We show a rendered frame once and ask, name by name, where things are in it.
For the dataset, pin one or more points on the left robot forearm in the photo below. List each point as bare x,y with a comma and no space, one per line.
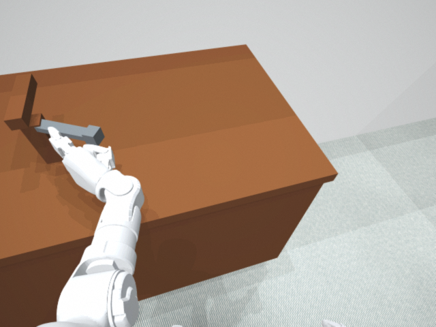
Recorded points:
116,234

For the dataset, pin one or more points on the counter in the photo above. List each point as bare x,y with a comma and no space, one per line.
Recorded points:
226,167

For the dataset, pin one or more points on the left robot hand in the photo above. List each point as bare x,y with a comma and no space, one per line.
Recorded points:
86,165

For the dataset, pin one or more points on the tap lever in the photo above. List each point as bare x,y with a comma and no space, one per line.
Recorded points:
91,134

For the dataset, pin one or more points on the robot left upper arm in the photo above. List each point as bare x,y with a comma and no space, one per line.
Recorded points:
103,299

